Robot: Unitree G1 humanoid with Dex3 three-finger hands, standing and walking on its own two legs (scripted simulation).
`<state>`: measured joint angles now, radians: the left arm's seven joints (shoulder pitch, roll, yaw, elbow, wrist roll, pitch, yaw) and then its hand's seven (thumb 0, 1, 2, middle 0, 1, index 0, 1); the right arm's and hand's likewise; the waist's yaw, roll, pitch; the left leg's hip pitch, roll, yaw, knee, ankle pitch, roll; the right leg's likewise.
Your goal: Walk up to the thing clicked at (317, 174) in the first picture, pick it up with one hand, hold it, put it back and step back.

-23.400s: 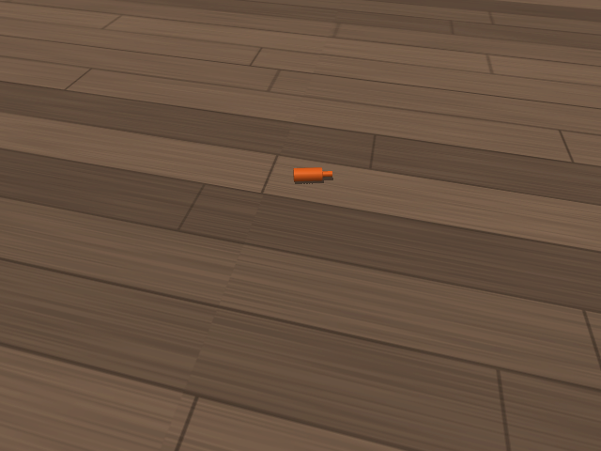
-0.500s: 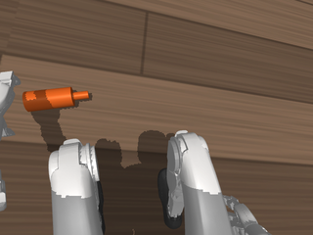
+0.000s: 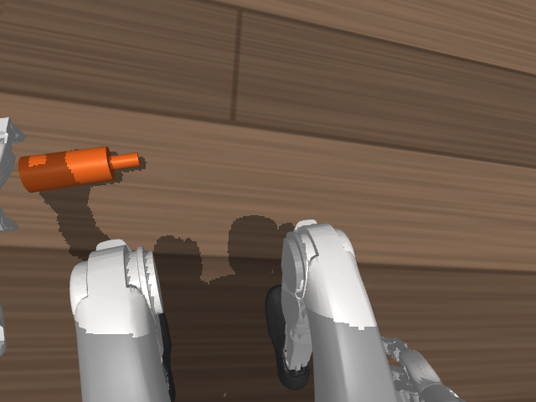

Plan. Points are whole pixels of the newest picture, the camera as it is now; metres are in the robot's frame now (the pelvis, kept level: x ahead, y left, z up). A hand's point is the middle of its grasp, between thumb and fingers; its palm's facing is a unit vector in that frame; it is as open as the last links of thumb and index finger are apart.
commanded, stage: rise first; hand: left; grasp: from above
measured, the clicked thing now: (85, 166) +0.48 +0.28 -0.29
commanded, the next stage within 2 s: approach in 1.34 s
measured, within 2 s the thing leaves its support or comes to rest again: neither
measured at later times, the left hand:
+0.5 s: hand (8, 181) +0.42 +0.35 -0.18, palm faces -0.43 -0.10 -0.90, open 14.2 cm
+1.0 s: hand (11, 176) +0.43 +0.34 -0.18, palm faces -0.44 -0.10 -0.89, open 14.2 cm
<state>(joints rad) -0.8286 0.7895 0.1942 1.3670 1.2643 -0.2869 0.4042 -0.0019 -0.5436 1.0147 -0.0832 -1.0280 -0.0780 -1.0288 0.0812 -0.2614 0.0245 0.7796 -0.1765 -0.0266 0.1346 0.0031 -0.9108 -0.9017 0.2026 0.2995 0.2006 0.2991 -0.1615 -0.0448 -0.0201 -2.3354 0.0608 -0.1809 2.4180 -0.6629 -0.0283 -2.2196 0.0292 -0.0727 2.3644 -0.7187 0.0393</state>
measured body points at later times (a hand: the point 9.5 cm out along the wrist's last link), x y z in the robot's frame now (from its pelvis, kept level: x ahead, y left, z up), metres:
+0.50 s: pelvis +0.00 +0.00 +0.00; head +0.23 +0.08 +0.37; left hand +0.44 +0.35 -0.12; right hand +0.08 -0.27 -0.11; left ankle +0.08 +0.14 -0.29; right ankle +0.09 -0.12 -0.29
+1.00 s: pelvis +0.00 +0.00 -0.01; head +0.24 +0.08 +0.37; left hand +0.45 +0.35 -0.13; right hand +0.07 -0.27 -0.11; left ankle +0.08 +0.14 -0.29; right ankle +0.09 -0.12 -0.29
